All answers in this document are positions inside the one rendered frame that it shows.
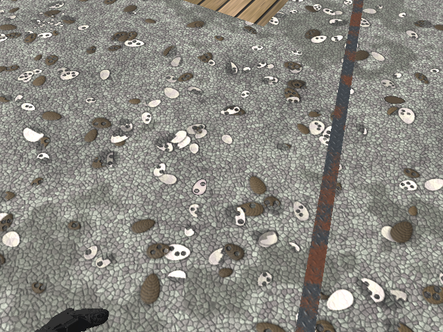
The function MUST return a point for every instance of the left robot hand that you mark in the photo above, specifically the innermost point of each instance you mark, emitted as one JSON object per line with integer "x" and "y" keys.
{"x": 76, "y": 321}

